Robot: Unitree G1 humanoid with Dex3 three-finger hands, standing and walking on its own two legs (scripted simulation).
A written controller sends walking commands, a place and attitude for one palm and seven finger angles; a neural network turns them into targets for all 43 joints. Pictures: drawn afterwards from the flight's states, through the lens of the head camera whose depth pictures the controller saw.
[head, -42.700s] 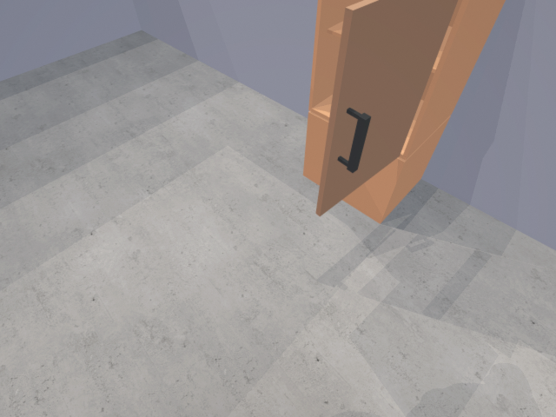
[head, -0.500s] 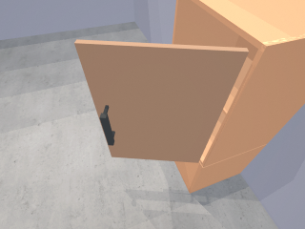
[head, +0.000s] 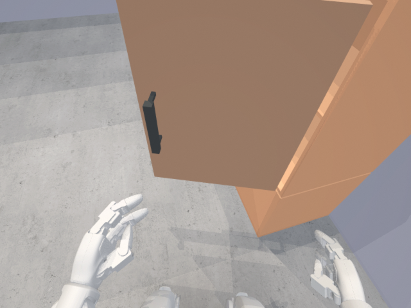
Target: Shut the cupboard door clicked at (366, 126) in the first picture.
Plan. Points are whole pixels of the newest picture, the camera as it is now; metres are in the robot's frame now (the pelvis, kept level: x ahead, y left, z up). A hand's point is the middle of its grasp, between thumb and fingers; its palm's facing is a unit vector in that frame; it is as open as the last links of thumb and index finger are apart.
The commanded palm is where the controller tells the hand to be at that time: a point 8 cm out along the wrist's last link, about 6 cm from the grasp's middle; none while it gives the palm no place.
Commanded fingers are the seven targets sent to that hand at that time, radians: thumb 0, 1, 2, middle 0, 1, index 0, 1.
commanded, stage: raise the hand and make a fist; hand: left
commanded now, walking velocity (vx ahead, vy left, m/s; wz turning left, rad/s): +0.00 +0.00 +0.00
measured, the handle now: (154, 124) +0.53 +0.16 +0.02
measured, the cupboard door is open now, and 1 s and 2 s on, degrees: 66 66 66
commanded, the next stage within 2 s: bring the fist close to the handle in 1.56 s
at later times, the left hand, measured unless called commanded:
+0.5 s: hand (102, 258) +0.20 +0.19 +0.01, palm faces +0.02 -1.00 -0.03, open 4.1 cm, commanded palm +0.18 +0.24 +0.01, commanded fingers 0.00 0.90 0.90 -0.99 -1.16 -0.99 -1.16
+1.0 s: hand (101, 251) +0.21 +0.20 +0.01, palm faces -0.07 -1.00 -0.02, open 3.1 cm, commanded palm +0.20 +0.26 +0.02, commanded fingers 0.00 0.90 0.90 -1.30 -1.50 -1.30 -1.50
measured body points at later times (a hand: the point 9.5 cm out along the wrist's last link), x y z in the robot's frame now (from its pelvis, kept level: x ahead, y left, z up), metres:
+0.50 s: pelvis -0.02 +0.02 -0.03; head +0.04 +0.02 +0.41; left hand +0.20 +0.25 +0.02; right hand +0.13 -0.21 -0.12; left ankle +0.04 +0.12 -0.66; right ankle +0.03 -0.10 -0.66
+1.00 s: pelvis +0.00 +0.02 -0.03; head +0.07 +0.03 +0.41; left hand +0.21 +0.25 +0.02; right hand +0.22 -0.19 -0.10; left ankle +0.04 +0.12 -0.66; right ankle +0.03 -0.10 -0.66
